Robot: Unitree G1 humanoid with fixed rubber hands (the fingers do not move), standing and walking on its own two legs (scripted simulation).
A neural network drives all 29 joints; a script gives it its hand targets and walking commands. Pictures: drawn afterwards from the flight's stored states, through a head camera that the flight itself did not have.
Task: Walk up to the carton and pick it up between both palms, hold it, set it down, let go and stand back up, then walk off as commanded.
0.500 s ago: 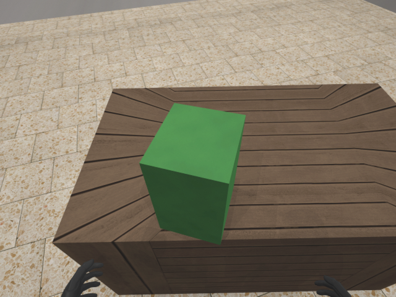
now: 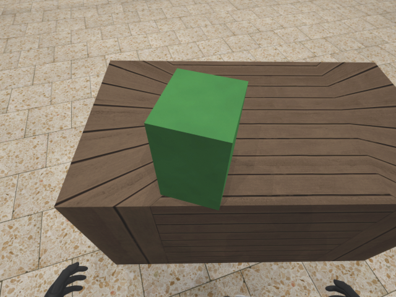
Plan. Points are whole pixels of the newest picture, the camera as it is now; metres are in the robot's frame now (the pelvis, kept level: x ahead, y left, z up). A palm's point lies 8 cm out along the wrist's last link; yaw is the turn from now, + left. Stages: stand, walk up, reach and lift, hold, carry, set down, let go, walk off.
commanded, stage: walk off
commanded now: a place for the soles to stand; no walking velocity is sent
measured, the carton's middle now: (199, 144) +0.46 +0.00 +0.01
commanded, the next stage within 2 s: none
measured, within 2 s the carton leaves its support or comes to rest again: neither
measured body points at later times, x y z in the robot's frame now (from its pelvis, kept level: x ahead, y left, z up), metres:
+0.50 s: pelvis -0.17 -0.04 -0.03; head -0.13 -0.05 +0.42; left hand -0.06 +0.28 -0.11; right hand -0.04 -0.35 -0.12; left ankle -0.03 +0.11 -0.73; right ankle -0.18 -0.10 -0.73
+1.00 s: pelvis -0.33 -0.12 +0.00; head -0.30 -0.16 +0.45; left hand -0.18 +0.20 -0.04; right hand -0.30 -0.44 -0.14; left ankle -0.37 +0.06 -0.67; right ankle -0.18 -0.11 -0.73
